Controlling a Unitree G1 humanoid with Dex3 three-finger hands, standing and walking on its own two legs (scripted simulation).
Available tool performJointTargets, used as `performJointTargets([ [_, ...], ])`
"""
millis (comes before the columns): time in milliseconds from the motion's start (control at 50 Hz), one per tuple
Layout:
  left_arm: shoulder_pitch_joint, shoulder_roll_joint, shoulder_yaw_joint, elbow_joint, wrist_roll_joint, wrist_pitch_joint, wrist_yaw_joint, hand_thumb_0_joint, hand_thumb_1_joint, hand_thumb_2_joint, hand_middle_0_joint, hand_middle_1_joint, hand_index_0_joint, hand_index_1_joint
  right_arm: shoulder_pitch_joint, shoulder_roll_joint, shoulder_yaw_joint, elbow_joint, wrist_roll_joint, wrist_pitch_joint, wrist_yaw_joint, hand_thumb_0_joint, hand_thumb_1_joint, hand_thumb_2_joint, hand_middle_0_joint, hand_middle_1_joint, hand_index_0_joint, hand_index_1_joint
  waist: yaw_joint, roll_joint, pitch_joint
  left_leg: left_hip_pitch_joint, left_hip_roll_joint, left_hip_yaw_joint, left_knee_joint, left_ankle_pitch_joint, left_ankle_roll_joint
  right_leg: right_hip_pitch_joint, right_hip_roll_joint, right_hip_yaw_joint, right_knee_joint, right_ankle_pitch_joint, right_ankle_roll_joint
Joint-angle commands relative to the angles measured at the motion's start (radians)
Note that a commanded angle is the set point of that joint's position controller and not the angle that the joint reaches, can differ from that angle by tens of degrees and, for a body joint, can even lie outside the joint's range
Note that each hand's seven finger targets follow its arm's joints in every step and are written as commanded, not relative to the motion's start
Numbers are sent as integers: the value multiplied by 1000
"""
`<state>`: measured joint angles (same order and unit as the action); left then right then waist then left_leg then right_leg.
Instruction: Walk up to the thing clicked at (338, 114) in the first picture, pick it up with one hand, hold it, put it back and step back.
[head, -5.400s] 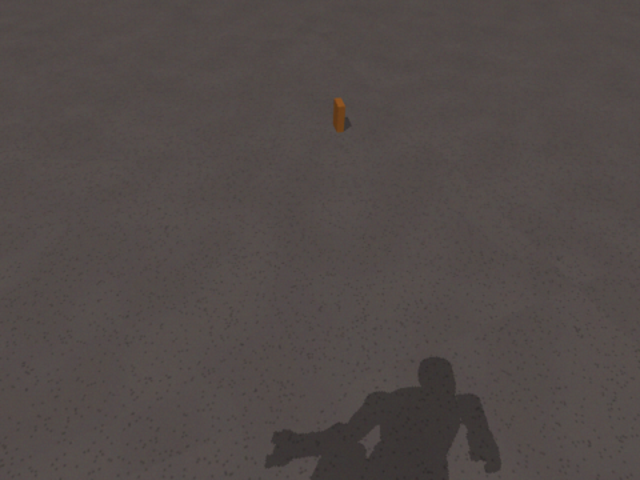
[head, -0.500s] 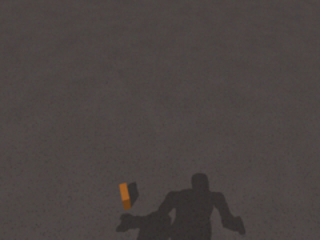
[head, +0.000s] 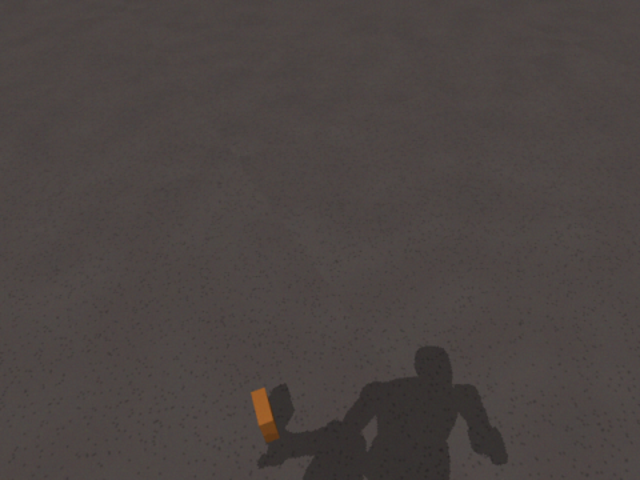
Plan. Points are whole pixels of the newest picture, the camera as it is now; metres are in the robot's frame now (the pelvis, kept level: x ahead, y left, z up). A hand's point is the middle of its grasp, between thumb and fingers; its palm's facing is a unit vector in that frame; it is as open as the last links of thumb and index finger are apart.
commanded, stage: walk up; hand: left
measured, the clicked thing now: (265, 415) +0.42 +0.20 -0.68
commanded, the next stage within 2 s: stand in 1.16 s
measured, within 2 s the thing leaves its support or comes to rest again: neither
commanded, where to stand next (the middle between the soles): +0.07 -0.02 m, yaw +0 degrees
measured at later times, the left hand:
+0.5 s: hand out of the picture +0.11 +0.25 -0.14, palm faces -0.01 -0.94 -0.33, open 7.4 cm
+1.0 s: hand out of the picture +0.09 +0.26 -0.14, palm faces +0.02 -0.94 -0.33, open 7.4 cm
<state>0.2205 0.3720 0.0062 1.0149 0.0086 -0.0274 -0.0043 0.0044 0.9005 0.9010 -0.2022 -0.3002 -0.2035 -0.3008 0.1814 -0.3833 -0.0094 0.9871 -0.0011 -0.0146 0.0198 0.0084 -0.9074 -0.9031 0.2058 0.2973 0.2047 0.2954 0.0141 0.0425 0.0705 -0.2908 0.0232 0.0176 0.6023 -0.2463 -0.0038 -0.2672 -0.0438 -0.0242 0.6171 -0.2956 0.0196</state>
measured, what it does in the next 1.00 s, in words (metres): stands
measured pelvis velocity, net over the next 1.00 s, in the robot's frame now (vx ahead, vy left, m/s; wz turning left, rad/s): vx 0.03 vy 0.00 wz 0.03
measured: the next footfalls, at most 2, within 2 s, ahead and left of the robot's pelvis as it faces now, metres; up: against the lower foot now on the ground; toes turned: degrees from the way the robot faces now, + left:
none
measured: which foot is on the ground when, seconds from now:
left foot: down 0.00-1.00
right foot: down 0.00-1.00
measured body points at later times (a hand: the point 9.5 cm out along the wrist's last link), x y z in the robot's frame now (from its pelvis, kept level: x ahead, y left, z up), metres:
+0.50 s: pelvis +0.02 +0.00 +0.02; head +0.02 +0.01 +0.47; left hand +0.11 +0.30 -0.11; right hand +0.11 -0.31 -0.11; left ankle +0.04 +0.13 -0.73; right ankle +0.02 -0.13 -0.73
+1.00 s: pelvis +0.03 +0.00 +0.02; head +0.03 +0.00 +0.47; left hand +0.09 +0.31 -0.11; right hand +0.12 -0.29 -0.11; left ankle +0.04 +0.13 -0.73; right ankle +0.02 -0.13 -0.73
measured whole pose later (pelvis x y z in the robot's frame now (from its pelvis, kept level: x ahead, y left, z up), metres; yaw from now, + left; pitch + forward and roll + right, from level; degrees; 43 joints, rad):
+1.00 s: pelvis +0.03 +0.00 +0.02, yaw +2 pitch -2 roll +0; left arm 0.10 0.35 0.01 1.17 0.01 -0.01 -0.01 0.00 0.90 0.90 -0.20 -0.30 -0.20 -0.30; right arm 0.09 -0.35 0.00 1.16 -0.01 -0.01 0.01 0.01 -0.91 -0.90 0.21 0.30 0.21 0.30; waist 0.01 0.00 0.04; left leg -0.14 0.01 -0.01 0.36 -0.17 -0.01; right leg -0.09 -0.05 -0.06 0.33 -0.20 0.03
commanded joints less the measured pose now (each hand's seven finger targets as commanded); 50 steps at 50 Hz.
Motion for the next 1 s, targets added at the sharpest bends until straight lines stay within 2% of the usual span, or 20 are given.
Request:
performJointTargets([
  [0, -71, 225, 48, -55, -6, -27, 9, 0, 900, 900, -200, -300, -200, -300, -42, -215, -47, -26, 2, -28, -11, 0, -900, -900, 200, 300, 200, 300, -10, -127, -78, 46, 80, -111, -136, 18, 57, 9, -87, 123, -211, 13, -69],
  [40, -111, 227, 47, -48, -7, -22, 11, 0, 900, 900, -200, -300, -200, -300, -44, -214, -44, 0, -1, -25, -11, 0, -900, -900, 200, 300, 200, 300, -20, -94, -60, 52, 80, -109, -179, 6, 48, 5, -92, 125, -212, -10, -73],
  [80, -101, 219, 42, -29, -10, -22, 12, 0, 900, 900, -200, -300, -200, -300, -66, -209, -36, 15, -1, -27, -11, 0, -900, -900, 200, 300, 200, 300, -5, -55, -68, 53, 93, -126, -193, 43, 53, 35, -80, 102, -214, 38, -69],
  [160, -126, 211, 37, 0, -12, -20, 12, 0, 900, 900, -200, -300, -200, -300, -88, -203, -28, 48, -1, -31, -14, 0, -900, -900, 200, 300, 200, 300, 0, -12, -95, 67, 103, -124, -222, 144, 47, 106, -78, 83, -222, 140, -61],
  [300, -183, 202, 33, 40, -9, -12, 9, 0, 900, 900, -200, -300, -200, -300, -120, -196, -27, 89, -3, -27, -19, 0, -900, -900, 200, 300, 200, 300, -8, -1, -95, 75, 103, -115, -271, 134, 37, 159, -78, 68, -276, 159, -49],
  [360, -187, 198, 32, 55, -7, -11, 8, 0, 900, 900, -200, -300, -200, -300, -132, -197, -28, 94, -3, -28, -20, 0, -900, -900, 200, 300, 200, 300, -8, -6, -125, 116, 104, -105, -265, 186, 38, 177, -84, 63, -285, 206, -46],
  [420, -204, 197, 33, 65, -7, -10, 8, 0, 900, 900, -200, -300, -200, -300, -131, -198, -29, 102, -2, -26, -21, 0, -900, -900, 200, 300, 200, 300, -16, -12, -121, 134, 104, -98, -268, 204, 34, 172, -86, 59, -298, 212, -43],
  [620, -210, 191, 33, 93, -1, -6, 6, 0, 900, 900, -200, -300, -200, -300, -150, -197, -30, 113, -5, -18, -21, 0, -900, -900, 200, 300, 200, 300, -18, -34, -79, 137, 99, -104, -302, 127, 31, 143, -81, 56, -338, 136, -35],
  [680, -203, 190, 34, 95, -1, -8, 6, 0, 900, 900, -200, -300, -200, -300, -146, -193, -29, 115, -4, -19, -21, 0, -900, -900, 200, 300, 200, 300, -16, -43, -105, 159, 100, -101, -297, 169, 31, 164, -87, 57, -340, 170, -35],
  [780, -204, 189, 37, 96, 1, -4, 7, 0, 900, 900, -200, -300, -200, -300, -148, -189, -28, 118, -5, -18, -23, 0, -900, -900, 200, 300, 200, 300, -15, -37, -93, 137, 97, -108, -314, 145, 27, 175, -87, 49, -340, 168, -30],
  [860, -186, 188, 41, 98, 2, -5, 8, 0, 900, 900, -200, -300, -200, -300, -149, -184, -30, 111, -5, -18, -23, 0, -900, -900, 200, 300, 200, 300, -12, -43, -96, 156, 99, -105, -303, 188, 28, 173, -85, 44, -345, 170, -31],
  [980, -182, 187, 43, 96, 3, -3, 9, 0, 900, 900, -200, -300, -200, -300, -151, -179, -30, 110, -6, -17, -24, 0, -900, -900, 200, 300, 200, 300, -12, -33, -96, 150, 93, -106, -304, 190, 26, 180, -86, 41, -343, 186, -28],
])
